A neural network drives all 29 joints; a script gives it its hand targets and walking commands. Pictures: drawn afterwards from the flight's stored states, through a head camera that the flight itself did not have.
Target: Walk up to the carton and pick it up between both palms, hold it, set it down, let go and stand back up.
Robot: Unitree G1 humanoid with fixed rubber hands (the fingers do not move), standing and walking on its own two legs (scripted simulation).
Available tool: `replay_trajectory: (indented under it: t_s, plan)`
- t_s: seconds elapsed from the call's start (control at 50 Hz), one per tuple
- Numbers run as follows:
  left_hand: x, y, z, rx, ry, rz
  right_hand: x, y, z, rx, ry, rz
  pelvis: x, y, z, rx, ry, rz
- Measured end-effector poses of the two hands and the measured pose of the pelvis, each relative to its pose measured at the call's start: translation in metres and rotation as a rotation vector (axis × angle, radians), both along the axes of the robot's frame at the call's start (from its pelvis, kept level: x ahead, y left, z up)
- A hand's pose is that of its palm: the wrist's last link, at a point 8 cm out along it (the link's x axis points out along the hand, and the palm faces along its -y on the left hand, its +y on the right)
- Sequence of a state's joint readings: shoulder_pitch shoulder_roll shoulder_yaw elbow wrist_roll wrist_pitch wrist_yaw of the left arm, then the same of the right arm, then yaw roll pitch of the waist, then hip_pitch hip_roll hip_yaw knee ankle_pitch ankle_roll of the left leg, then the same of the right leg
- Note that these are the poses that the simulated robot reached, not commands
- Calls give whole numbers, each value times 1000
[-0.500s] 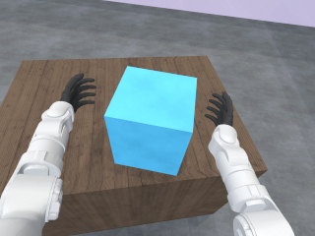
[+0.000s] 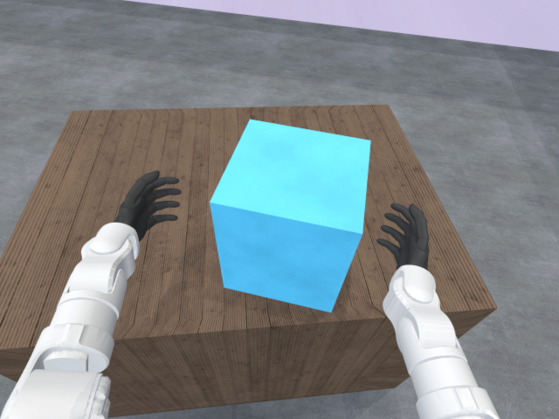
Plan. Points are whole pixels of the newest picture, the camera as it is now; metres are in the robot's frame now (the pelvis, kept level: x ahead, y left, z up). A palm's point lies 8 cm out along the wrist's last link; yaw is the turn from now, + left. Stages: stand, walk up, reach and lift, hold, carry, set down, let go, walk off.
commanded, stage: set down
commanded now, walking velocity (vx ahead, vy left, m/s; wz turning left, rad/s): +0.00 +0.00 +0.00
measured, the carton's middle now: (291, 219) +0.44 -0.03 -0.01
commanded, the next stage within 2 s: none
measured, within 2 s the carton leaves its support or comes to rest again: neither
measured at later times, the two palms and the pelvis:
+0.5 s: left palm (122, 283) +0.30 +0.23 +0.02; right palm (415, 308) +0.25 -0.18 +0.02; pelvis +0.00 -0.02 +0.00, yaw +0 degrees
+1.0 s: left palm (104, 347) +0.23 +0.25 -0.02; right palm (404, 350) +0.21 -0.17 -0.02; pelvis +0.01 -0.02 -0.01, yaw +1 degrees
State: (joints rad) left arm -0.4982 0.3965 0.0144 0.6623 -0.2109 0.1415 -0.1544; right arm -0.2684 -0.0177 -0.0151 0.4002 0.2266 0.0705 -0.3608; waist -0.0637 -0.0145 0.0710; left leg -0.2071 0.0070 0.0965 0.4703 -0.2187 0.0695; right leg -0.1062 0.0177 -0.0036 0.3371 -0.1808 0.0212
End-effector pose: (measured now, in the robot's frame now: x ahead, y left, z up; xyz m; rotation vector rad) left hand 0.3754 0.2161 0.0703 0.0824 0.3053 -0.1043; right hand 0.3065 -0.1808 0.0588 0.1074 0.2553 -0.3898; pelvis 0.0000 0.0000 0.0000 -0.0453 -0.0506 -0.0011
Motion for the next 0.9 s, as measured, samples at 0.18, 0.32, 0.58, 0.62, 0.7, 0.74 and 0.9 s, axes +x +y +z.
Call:
replay_trajectory:
  t_s: [0.18,0.32,0.58,0.62,0.7,0.74,0.9]
  plan:
    - [-26,10,-13,1,-8,13,-12,5,-7,-11,-2,24,-1,-4,0,2,-12,6]
    - [-44,9,-24,10,-10,-11,-29,3,-15,-9,7,-3,0,-8,-1,2,-33,5]
    - [-84,19,-56,8,16,12,-63,0,-43,-31,62,-4,8,-18,-4,3,-29,1]
    - [-90,21,-58,15,18,14,-65,2,-47,-28,61,-3,9,-19,-4,2,-28,3]
    - [-102,25,-63,29,26,13,-70,6,-55,-21,56,-6,13,-20,-5,0,-30,9]
    - [-108,27,-66,34,33,11,-74,8,-59,-20,52,-9,14,-20,-6,-1,-31,11]
    - [-135,30,-80,38,67,5,-90,10,-74,-29,40,-18,16,-19,-9,-6,-38,18]
